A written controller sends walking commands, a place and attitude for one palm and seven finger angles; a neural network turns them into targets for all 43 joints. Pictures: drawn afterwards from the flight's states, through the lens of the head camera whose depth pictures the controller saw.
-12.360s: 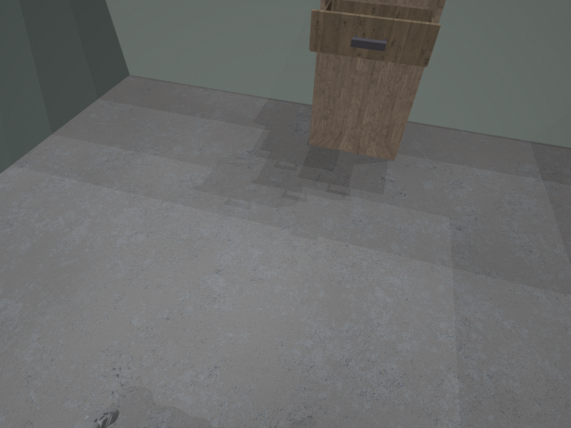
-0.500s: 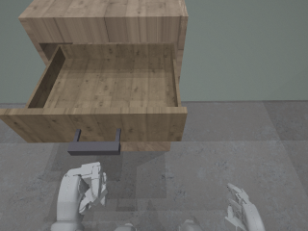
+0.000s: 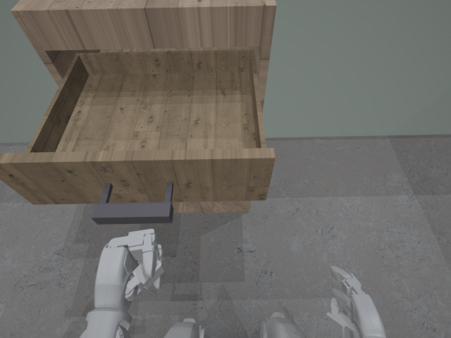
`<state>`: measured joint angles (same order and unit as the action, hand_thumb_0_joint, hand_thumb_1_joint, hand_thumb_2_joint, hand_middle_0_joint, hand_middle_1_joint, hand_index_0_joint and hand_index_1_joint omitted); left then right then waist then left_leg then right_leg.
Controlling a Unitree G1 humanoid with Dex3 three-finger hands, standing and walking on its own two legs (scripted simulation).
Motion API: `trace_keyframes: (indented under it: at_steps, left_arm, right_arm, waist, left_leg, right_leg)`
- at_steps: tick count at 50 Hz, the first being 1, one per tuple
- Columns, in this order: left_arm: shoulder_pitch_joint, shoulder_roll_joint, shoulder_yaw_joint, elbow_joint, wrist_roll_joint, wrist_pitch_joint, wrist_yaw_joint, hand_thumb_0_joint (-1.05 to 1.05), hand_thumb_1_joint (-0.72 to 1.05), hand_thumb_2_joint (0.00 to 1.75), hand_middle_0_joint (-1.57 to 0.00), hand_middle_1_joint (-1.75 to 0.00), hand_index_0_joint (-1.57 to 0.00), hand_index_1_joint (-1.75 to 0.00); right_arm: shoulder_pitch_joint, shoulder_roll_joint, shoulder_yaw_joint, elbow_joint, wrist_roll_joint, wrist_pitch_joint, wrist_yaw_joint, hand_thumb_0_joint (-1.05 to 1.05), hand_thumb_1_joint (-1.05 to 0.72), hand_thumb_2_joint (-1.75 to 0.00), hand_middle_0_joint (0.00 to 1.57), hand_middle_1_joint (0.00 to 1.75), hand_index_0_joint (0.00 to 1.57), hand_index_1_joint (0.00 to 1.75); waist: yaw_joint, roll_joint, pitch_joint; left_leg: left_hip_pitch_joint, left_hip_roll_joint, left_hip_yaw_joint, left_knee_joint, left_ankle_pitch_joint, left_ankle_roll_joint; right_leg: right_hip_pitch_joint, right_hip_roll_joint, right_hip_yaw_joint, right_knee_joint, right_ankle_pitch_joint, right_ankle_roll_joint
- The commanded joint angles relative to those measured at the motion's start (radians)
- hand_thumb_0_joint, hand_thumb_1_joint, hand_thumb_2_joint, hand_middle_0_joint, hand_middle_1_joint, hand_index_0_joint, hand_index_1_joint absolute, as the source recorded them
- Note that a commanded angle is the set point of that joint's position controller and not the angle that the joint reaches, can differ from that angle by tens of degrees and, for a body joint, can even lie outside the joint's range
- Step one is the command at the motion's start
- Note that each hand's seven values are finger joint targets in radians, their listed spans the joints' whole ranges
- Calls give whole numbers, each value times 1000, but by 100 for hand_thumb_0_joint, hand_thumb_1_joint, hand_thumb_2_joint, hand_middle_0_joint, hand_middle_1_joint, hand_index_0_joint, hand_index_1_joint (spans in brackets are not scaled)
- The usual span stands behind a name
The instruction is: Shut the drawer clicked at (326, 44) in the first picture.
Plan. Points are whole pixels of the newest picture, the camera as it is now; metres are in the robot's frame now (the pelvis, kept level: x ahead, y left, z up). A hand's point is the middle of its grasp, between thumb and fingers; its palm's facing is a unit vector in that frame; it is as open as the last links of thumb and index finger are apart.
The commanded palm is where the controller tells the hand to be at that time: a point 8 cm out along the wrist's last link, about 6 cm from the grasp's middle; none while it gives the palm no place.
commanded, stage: bring the fist close to the handle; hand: left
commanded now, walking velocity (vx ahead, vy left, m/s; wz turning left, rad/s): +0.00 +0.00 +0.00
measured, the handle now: (136, 200) +0.33 +0.17 +0.06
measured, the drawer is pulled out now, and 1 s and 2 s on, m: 0.30 0.27 0.13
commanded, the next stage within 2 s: push the drawer shut in 0.18 s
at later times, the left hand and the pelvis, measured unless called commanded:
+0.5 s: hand (160, 252) +0.25 +0.11 +0.05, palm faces +0.01 -1.00 -0.03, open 3.3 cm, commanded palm +0.23 +0.17 +0.06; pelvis -0.01 +0.00 +0.00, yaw +1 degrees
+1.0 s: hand (163, 233) +0.28 +0.12 +0.05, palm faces +0.00 -1.00 -0.04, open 2.9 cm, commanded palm +0.28 +0.17 +0.06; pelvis -0.03 +0.01 +0.00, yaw +1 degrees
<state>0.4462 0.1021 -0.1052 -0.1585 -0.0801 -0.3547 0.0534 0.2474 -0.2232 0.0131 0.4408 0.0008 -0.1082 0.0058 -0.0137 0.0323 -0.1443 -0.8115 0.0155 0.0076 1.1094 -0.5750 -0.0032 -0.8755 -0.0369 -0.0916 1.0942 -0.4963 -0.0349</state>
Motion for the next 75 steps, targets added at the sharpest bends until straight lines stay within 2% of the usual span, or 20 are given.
trace_keyframes:
  at_steps: [1,3,7,11,14,18,24,28,33,34,36,37,42,48,52,57,58,64,69,75]
  left_arm:
    - [-59,11,12,-206,-6,-100,13,0,90,90,-140,-160,-140,-160]
    - [-50,5,-6,-196,1,-102,5,0,90,90,-140,-160,-140,-160]
    - [-61,61,26,-198,13,-92,-10,0,90,90,-140,-160,-140,-160]
    - [-31,66,57,-222,-7,-80,-5,0,90,90,-140,-160,-140,-160]
    - [-45,50,53,-214,-15,-78,11,0,90,90,-140,-160,-140,-160]
    - [-155,33,20,-176,-3,-93,12,0,90,90,-140,-160,-140,-160]
    - [-266,62,35,-116,4,-71,-11,0,90,90,-140,-160,-140,-160]
    - [-265,54,56,-117,-11,-38,6,0,90,90,-140,-160,-140,-160]
    - [-413,53,57,-72,-15,-51,35,0,90,90,-140,-160,-140,-160]
    - [-436,80,87,-51,-14,-59,37,0,90,90,-140,-160,-140,-160]
    - [-501,56,54,-28,-8,-74,34,0,90,90,-140,-160,-140,-160]
    - [-545,70,61,-26,-7,-80,34,0,90,90,-140,-160,-140,-160]
    - [-658,81,58,8,-11,-82,28,0,90,90,-140,-160,-140,-160]
    - [-787,71,53,98,-22,-61,37,0,90,90,-140,-160,-140,-160]
    - [-851,111,100,172,-27,-62,44,0,90,90,-140,-160,-140,-160]
    - [-960,119,120,256,-31,-78,45,0,90,90,-140,-160,-140,-160]
    - [-977,111,118,291,-32,-79,46,0,90,90,-140,-160,-140,-160]
    - [-1094,122,139,368,-29,-102,51,0,90,90,-140,-160,-140,-160]
    - [-1146,171,205,464,-31,-116,50,0,90,90,-140,-160,-140,-160]
    - [-1263,170,214,543,-27,-140,42,0,90,90,-140,-160,-140,-160]
  right_arm:
    - [-45,-109,-43,-152,1,-59,-13,0,-90,-90,20,30,20,30]
    - [-45,-112,-44,-153,2,-61,-11,0,-90,-90,20,30,20,30]
    - [-41,-121,-46,-156,1,-55,-14,0,-90,-90,20,30,20,30]
    - [-41,-113,-46,-169,6,-48,-16,0,-90,-90,20,30,20,30]
    - [-39,-112,-44,-165,4,-46,-16,0,-90,-90,20,30,20,30]
    - [-45,-118,-41,-144,0,-53,-20,0,-90,-90,20,30,20,30]
    - [-39,-131,-44,-130,4,-48,-21,0,-90,-90,20,30,20,30]
    - [-31,-126,-45,-134,5,-40,-19,0,-90,-90,20,30,20,30]
    - [-37,-129,-38,-101,3,-38,-26,0,-90,-90,20,30,20,30]
    - [-40,-131,-39,-92,3,-37,-28,0,-90,-90,20,30,20,30]
    - [-53,-130,-35,-82,4,-40,-28,0,-90,-90,20,30,20,30]
    - [-55,-134,-35,-76,4,-40,-29,0,-90,-90,20,30,20,30]
    - [-60,-137,-35,-50,8,-39,-30,0,-90,-90,20,30,20,30]
    - [-66,-143,-31,-24,13,-36,-34,0,-90,-90,20,30,20,30]
    - [-69,-149,-28,-14,14,-30,-37,0,-90,-90,20,30,20,30]
    - [-69,-150,-26,2,16,-25,-37,0,-90,-90,20,30,20,30]
    - [-66,-149,-25,9,16,-24,-36,0,-90,-90,20,30,20,30]
    - [-40,-157,-33,33,11,-20,-34,0,-90,-90,20,30,20,30]
    - [-15,-161,-38,53,9,-10,-32,0,-90,-90,20,30,20,30]
    - [15,-161,-43,79,6,-1,-30,0,-90,-90,20,30,20,30]
  waist:
    - [-27,-78,-185]
    - [-28,-61,-187]
    - [-19,-43,-214]
    - [-2,-39,-246]
    - [-9,-53,-216]
    - [-41,-64,-178]
    - [-36,-27,-224]
    - [-14,-24,-296]
    - [-53,-93,-222]
    - [-48,-87,-211]
    - [-58,-68,-198]
    - [-62,-57,-195]
    - [-62,9,-263]
    - [-75,-37,-264]
    - [-70,-58,-255]
    - [-73,-24,-239]
    - [-79,-40,-234]
    - [-87,-18,-279]
    - [-84,-58,-305]
    - [-102,-22,-317]
  left_leg:
    - [8,-26,-22,-137,277,19]
    - [17,-26,-22,-136,277,21]
    - [15,-28,-19,-134,269,22]
    - [27,-30,-13,-144,301,19]
    - [21,-29,-18,-148,297,18]
    - [5,-26,-25,-132,256,22]
    - [30,-27,-26,-138,271,22]
    - [79,-26,-25,-159,358,18]
    - [34,-24,-30,-154,278,23]
    - [20,-25,-30,-156,254,21]
    - [27,-24,-34,-157,227,22]
    - [27,-23,-38,-158,218,24]
    - [72,-25,-41,-168,223,23]
    - [71,-24,-52,-193,179,25]
    - [46,-27,-44,-205,146,26]
    - [47,-30,-39,-219,111,24]
    - [43,-30,-37,-219,106,24]
    - [69,-27,-38,-219,150,23]
    - [41,-28,-28,-219,160,24]
    - [55,-25,-25,-218,196,22]
  right_leg:
    - [251,12,66,-160,264,14]
    - [237,12,63,-158,253,11]
    - [252,9,74,-161,239,9]
    - [293,9,71,-159,289,9]
    - [285,11,66,-163,284,10]
    - [226,10,68,-167,224,14]
    - [227,8,63,-159,234,10]
    - [288,11,52,-151,329,7]
    - [252,9,59,-180,252,18]
    - [246,8,62,-181,218,17]
    - [212,8,60,-181,177,16]
    - [201,7,61,-185,157,14]
    - [203,8,60,-181,153,9]
    - [210,9,59,-203,111,15]
    - [229,8,71,-222,76,16]
    - [215,8,76,-231,49,14]
    - [216,8,78,-235,46,16]
    - [215,10,73,-222,102,15]
    - [257,12,87,-232,115,19]
    - [243,17,83,-221,168,18]
